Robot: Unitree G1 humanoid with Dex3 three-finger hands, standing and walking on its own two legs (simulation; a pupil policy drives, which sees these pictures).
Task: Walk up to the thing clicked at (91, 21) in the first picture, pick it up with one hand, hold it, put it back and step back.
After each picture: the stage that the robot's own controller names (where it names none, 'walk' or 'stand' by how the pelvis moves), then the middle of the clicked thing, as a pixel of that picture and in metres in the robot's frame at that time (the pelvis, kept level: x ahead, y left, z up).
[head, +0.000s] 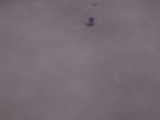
stand; (91, 22) +1.84 -0.15 -0.72
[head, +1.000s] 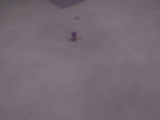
walk; (74, 37) +1.69 +0.19 -0.69
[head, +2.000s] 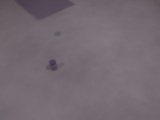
walk; (53, 65) +1.07 +0.37 -0.71
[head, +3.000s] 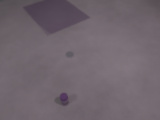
walk; (64, 99) +0.68 +0.19 -0.71
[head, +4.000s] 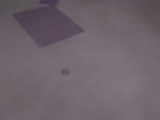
walk; out of the picture +0.48 +0.10 -0.70
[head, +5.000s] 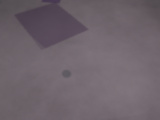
stand; out of the picture +0.41 +0.15 -0.72
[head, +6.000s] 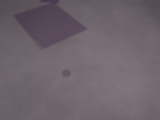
stand; out of the picture +0.42 +0.15 -0.72
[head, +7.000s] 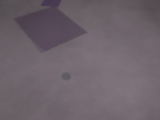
stand; out of the picture +0.42 +0.14 -0.73
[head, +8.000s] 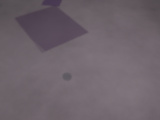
stand; out of the picture +0.40 +0.14 -0.73
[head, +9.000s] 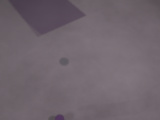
go down; out of the picture +0.42 +0.14 -0.71
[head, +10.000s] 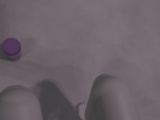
go down; (12, 50) +0.50 +0.19 -0.29
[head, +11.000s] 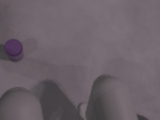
close in; (14, 51) +0.49 +0.18 -0.30
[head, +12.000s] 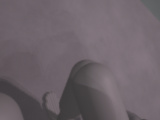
close in; out of the picture +0.49 +0.23 -0.23
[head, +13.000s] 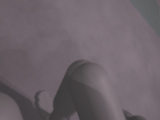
close; out of the picture +0.48 +0.24 -0.25
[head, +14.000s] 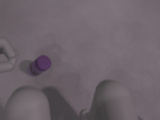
lift; (38, 66) +0.45 +0.12 -0.29
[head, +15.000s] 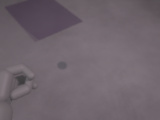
hold; out of the picture +0.38 +0.08 -0.64
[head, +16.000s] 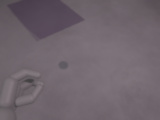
hold; out of the picture +0.36 +0.10 -0.67
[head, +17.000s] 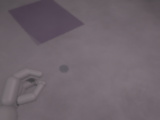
close; out of the picture +0.39 +0.09 -0.68
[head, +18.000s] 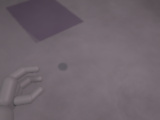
stand; out of the picture +0.37 +0.10 -0.67
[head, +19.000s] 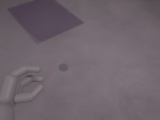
stand; out of the picture +0.38 +0.09 -0.68
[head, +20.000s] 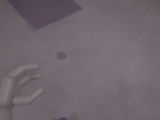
stand; out of the picture +0.38 +0.10 -0.65
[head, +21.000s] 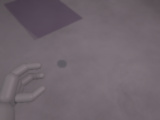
stand; out of the picture +0.38 +0.10 -0.67
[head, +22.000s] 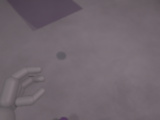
stand; out of the picture +0.38 +0.10 -0.65
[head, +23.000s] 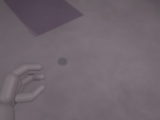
stand; out of the picture +0.37 +0.10 -0.67
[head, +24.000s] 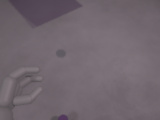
stand; out of the picture +0.39 +0.10 -0.65
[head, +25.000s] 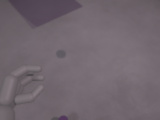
stand; out of the picture +0.38 +0.10 -0.65
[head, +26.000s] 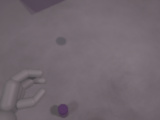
hold; (63, 111) +0.40 +0.10 -0.60
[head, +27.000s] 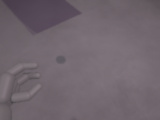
close; out of the picture +0.38 +0.09 -0.65
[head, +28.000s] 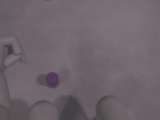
crouch; (52, 80) +0.43 +0.10 -0.43
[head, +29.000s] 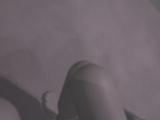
lower; out of the picture +0.44 +0.18 -0.24
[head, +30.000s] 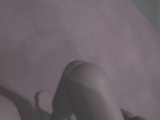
lower; out of the picture +0.44 +0.19 -0.24
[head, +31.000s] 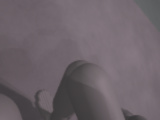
lower; out of the picture +0.44 +0.19 -0.25
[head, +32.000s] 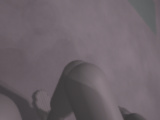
lower; out of the picture +0.44 +0.19 -0.25
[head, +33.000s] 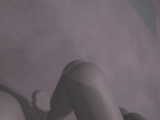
loosen; out of the picture +0.45 +0.18 -0.26
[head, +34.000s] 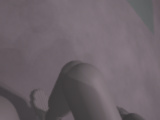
withdraw; out of the picture +0.37 +0.14 -0.28
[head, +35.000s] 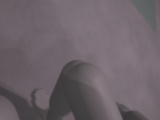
withdraw; out of the picture +0.37 +0.15 -0.28
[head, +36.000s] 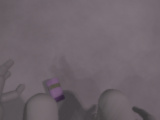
walk; (55, 90) +0.36 +0.09 -0.41
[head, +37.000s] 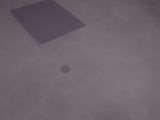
stand; out of the picture +0.29 +0.06 -0.68
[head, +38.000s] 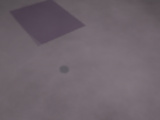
stand; out of the picture +0.29 +0.09 -0.69
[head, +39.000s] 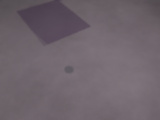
stand; out of the picture +0.29 +0.09 -0.72
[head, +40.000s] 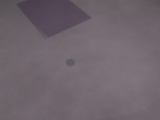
walk; out of the picture +0.30 +0.09 -0.74
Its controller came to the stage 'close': yes
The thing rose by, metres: 0.01
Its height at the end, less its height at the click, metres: -0.02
